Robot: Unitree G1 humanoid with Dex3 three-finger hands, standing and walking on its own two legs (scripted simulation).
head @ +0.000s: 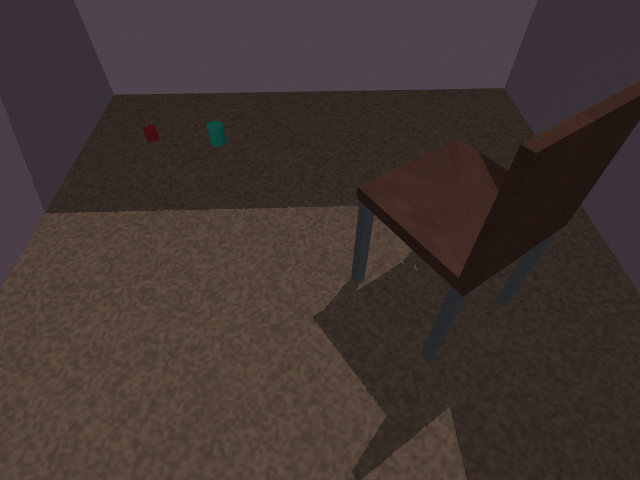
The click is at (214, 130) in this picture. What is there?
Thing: squat round
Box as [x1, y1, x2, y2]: [206, 121, 225, 145]
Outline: 211,121 206,125 210,143 213,145 220,145 225,141 222,125 219,121
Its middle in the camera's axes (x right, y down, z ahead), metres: -0.54 -0.56 +2.06
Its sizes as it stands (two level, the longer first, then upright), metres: 0.082 0.082 0.101
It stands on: the floor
